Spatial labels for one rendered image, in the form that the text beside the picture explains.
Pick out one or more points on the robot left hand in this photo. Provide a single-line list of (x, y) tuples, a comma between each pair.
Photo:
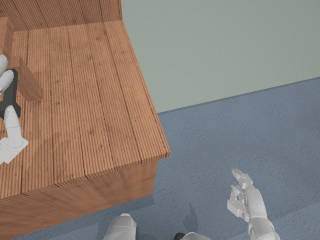
[(11, 146)]

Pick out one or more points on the counter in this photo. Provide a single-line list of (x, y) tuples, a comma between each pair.
[(94, 136)]

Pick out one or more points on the left robot thigh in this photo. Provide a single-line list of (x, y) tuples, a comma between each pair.
[(122, 228)]

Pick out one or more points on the tap lever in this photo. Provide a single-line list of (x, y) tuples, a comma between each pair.
[(9, 96)]

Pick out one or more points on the robot right hand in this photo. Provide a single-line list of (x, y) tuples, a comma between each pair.
[(250, 204)]

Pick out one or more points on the right robot forearm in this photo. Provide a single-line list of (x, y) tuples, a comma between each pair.
[(260, 228)]

